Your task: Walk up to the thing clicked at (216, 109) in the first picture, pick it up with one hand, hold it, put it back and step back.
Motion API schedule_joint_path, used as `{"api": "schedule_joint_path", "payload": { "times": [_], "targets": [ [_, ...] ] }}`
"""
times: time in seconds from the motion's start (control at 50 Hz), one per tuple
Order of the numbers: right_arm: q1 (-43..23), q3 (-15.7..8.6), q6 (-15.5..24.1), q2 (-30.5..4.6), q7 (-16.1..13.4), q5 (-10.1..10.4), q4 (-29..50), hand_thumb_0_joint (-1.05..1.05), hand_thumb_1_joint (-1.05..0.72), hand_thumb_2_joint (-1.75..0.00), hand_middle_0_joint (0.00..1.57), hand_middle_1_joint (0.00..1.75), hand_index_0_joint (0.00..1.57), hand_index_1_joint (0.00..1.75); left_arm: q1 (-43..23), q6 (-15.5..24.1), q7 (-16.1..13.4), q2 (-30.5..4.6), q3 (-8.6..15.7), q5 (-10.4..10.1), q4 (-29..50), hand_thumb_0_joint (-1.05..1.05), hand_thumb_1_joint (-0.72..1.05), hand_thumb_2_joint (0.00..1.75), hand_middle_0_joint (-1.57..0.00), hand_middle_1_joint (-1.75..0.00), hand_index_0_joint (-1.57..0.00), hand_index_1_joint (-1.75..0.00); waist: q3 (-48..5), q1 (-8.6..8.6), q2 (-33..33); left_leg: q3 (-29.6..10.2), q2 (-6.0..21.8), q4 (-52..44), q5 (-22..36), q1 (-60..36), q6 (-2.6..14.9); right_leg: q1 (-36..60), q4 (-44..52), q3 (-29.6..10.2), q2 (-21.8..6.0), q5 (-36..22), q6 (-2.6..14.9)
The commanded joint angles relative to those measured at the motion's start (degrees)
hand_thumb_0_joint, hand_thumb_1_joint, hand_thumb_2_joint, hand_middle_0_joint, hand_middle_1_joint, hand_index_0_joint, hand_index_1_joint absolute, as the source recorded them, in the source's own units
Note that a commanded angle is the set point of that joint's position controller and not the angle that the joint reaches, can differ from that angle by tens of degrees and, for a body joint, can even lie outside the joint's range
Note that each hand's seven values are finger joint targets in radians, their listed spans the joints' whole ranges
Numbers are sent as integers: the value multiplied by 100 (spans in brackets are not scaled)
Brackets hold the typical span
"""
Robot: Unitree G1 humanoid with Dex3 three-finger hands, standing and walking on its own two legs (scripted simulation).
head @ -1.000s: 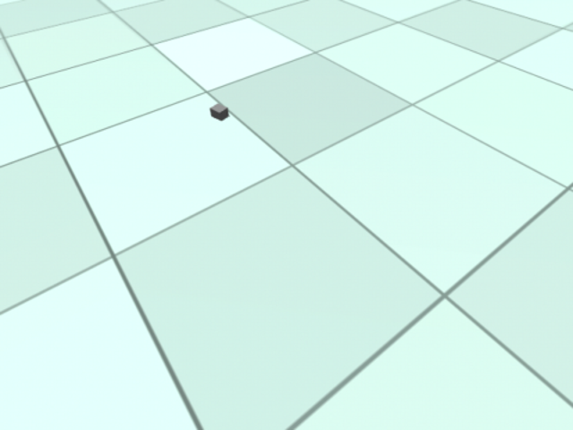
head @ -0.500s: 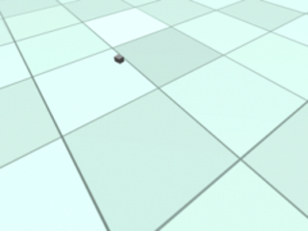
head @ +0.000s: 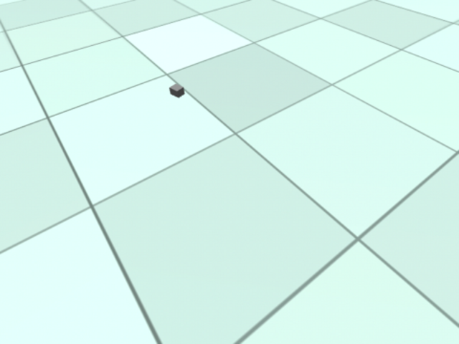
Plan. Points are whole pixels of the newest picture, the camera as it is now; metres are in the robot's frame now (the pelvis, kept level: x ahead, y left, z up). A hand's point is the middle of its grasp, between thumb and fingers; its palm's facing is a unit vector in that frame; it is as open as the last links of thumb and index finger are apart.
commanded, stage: stand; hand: left
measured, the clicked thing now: (176, 90) +2.01 +0.45 -0.75
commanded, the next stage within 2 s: walk up in 0.12 s
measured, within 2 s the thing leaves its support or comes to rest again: neither
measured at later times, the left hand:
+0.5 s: hand out of the picture +0.09 +0.38 -0.18, palm faces +0.07 -0.92 -0.39, open 7.4 cm
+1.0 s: hand (110, 197) +0.51 +0.35 -0.15, palm faces +0.00 -0.93 -0.36, open 7.4 cm
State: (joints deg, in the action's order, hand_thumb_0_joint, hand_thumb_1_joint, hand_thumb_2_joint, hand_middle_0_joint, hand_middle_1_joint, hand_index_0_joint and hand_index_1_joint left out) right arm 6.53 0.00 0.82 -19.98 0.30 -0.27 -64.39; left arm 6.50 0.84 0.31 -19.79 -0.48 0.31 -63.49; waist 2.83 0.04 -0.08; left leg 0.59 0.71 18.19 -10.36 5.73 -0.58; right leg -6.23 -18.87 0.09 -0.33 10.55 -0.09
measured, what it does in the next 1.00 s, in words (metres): walks ahead: left foot, then right foot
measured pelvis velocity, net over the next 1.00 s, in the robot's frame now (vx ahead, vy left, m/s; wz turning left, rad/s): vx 0.37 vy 0.08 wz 0.07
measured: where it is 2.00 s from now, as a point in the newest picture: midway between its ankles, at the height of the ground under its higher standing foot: (211, 209)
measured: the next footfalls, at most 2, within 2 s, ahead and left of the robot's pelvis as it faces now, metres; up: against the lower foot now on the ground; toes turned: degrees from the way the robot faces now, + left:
left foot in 0.46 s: +0.19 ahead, +0.21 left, +0.00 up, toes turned +10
right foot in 0.96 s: +0.53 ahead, -0.04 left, +0.00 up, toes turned -1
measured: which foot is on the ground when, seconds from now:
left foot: down 0.00-0.18, up 0.20-0.44, down 0.46-0.98, up 1.00-1.00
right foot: down 0.00-0.48, up 0.50-0.94, down 0.96-1.00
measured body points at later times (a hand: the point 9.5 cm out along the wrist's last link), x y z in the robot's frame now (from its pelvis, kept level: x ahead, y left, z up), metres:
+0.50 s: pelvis +0.09 +0.07 -0.03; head +0.09 +0.10 +0.42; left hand +0.09 +0.43 -0.15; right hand +0.22 -0.27 -0.10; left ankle +0.15 +0.20 -0.75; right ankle +0.00 -0.11 -0.74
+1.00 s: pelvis +0.37 +0.08 -0.04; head +0.39 +0.07 +0.41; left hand +0.51 +0.40 -0.12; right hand +0.37 -0.25 -0.16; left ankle +0.16 +0.20 -0.72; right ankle +0.49 -0.04 -0.75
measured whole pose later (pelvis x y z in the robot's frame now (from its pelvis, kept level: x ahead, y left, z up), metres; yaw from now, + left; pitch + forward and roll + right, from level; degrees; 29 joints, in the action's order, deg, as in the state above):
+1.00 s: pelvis +0.37 +0.08 -0.04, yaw +4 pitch -1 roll -1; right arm 22.7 -3.9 3.8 -24.2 2.3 -0.6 -55.1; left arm 4.2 3.6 5.6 -23.1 3.9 0.7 -51.5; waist 3.9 3.0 -2.7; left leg 3.4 5.1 42.9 -29.7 -0.1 0.9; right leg -25.9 -35.9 4.7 -2.4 8.4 1.3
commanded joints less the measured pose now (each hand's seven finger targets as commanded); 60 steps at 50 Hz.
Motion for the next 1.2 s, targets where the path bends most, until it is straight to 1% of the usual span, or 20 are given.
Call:
{"api": "schedule_joint_path", "payload": {
  "times": [0.0,0.08,0.1,0.12,0.2,0.34,0.42,0.44,0.46,0.48,0.54,0.58,0.72,0.84,0.92,0.94,0.96,0.98,1.06,1.18],
  "targets": [
    [-196,-220,108,-1186,-74,-14,318,0,-90,-90,20,30,20,30,-184,97,-76,-1226,238,30,296,0,90,90,-20,-30,-20,-30,-366,-14,57,-552,679,-279,658,-29,158,-38,302,-492,-695,-610,154],
    [-195,-221,111,-1195,-76,-13,312,0,-90,-90,20,30,20,30,-195,112,-78,-1235,234,8,297,0,90,90,-20,-30,-20,-30,-452,-2,19,-551,693,-241,755,-104,169,47,281,-530,-730,-781,157],
    [95,-662,242,-1832,115,-97,657,0,-90,-90,20,30,20,30,216,246,129,-2002,697,128,567,0,90,90,-20,-30,-20,-30,-1233,-70,43,-691,547,418,-2326,49,667,303,-323,-365,-506,2124,371],
    [-66,-673,232,-1835,206,-140,682,0,-90,-90,20,30,20,30,222,253,198,-1931,716,176,532,0,90,90,-20,-30,-20,-30,-667,-181,-52,-825,539,539,-3175,1051,722,63,-412,-689,-668,3035,491],
    [-1103,-638,287,-1347,296,-192,1296,0,-90,-90,20,30,20,30,832,421,204,-2273,882,216,715,0,90,90,-20,-30,-20,-30,369,-794,692,-515,365,3110,-1613,4098,213,1155,1444,-3022,-2609,3185,1590],
    [-17,-811,235,-1534,582,-131,1186,0,-90,-90,20,30,20,30,-246,439,283,-2263,863,211,1280,0,90,90,-20,-30,-20,-30,255,53,1085,-61,618,2029,-659,1626,54,-756,1213,-603,-1518,2463,975],
    [1149,-974,292,-1633,491,-158,827,0,-90,-90,20,30,20,30,-136,345,355,-1963,745,184,1237,0,90,90,-20,-30,-20,-30,-185,545,44,738,53,1383,-289,-703,84,-1959,-574,264,-943,2357,838],
    [1859,-1098,338,-1909,399,-183,622,0,-90,-90,20,30,20,30,42,316,375,-1677,639,230,1281,0,90,90,-20,-30,-20,-30,-520,884,-827,456,45,1247,-1133,-1870,275,-2730,-2274,501,-662,1922,739],
    [2429,-1207,396,-2581,285,-255,665,0,-90,-90,20,30,20,30,115,331,381,-1168,473,126,1438,0,90,90,-20,-30,-20,-30,-612,1094,-2445,-2605,1590,-368,-3758,-2098,725,-4029,-4573,495,206,2410,458],
    [1789,-1216,427,-2973,306,-50,985,0,-90,-90,20,30,20,30,-2,353,319,-1599,515,97,1500,0,90,90,-20,-30,-20,-30,-484,859,-1819,-4742,2528,-1550,-4624,-1113,1420,-3879,-5062,-555,145,2190,454],
    [694,-922,524,-2184,227,-17,1359,0,-90,-90,20,30,20,30,389,372,334,-1994,591,-51,1090,0,90,90,-20,-30,-20,-30,97,69,-325,-2341,1880,-776,-2772,-187,1204,-3427,-4582,-834,-657,933,240],
    [724,-809,582,-1974,220,28,1347,0,-90,-90,20,30,20,30,582,318,424,-1974,630,1,971,0,90,90,-20,-30,-20,-30,195,23,-546,-1413,1561,-999,-2017,333,991,-2935,-3998,-535,-726,484,51],
    [969,-834,687,-2080,240,40,1498,0,-90,-90,20,30,20,30,-345,248,633,-1697,648,57,1491,0,90,90,-20,-30,-20,-30,459,208,-605,-681,1513,-1307,-1453,66,1188,-3003,-2381,-175,-870,-472,-52],
    [1402,-842,628,-2015,185,-16,1430,0,-90,-90,20,30,20,30,-992,295,642,-1391,604,21,1670,0,90,90,-20,-30,-20,-30,247,337,-401,-106,1325,-651,833,-377,986,-2175,-1385,404,-483,-700,209],
    [1496,-743,535,-1778,106,-111,1564,0,-90,-90,20,30,20,30,683,328,447,-1699,848,26,1240,0,90,90,-20,-30,-20,-30,-923,-535,249,420,864,2449,2343,212,646,643,-1052,621,-13,40,524],
    [1709,-610,532,-1443,117,-63,1670,0,-90,-90,20,30,20,30,1565,356,362,-2117,1004,89,1150,0,90,90,-20,-30,-20,-30,-1585,-847,1137,572,449,4191,937,1452,483,2047,-833,-727,-937,1262,749],
    [1857,-556,564,-1315,98,98,1808,0,-90,-90,20,30,20,30,1737,400,320,-2640,1086,35,1209,0,90,90,-20,-30,-20,-30,-1797,-772,1991,308,-310,5346,-1742,3104,280,2988,122,-3705,-2526,1393,1473],
    [1364,-651,556,-1807,31,48,1710,0,-90,-90,20,30,20,30,1359,400,285,-2550,1066,-79,1349,0,90,90,-20,-30,-20,-30,-1331,-799,1083,-346,163,5761,-1760,3332,290,2260,219,-3712,-2571,1185,1700],
    [1377,-604,520,-1597,170,69,1485,0,-90,-90,20,30,20,30,569,476,207,-1824,819,-113,1522,0,90,90,-20,-30,-20,-30,-269,-148,774,-479,630,4578,-787,2649,305,141,264,-1087,-1602,-438,1286],
    [753,-696,438,-1406,460,-82,1704,0,-90,-90,20,30,20,30,302,582,325,-1950,805,37,1874,0,90,90,-20,-30,-20,-30,56,-100,817,176,711,2252,-195,1936,4,-1138,716,-252,-1387,974,1348]
  ]
}}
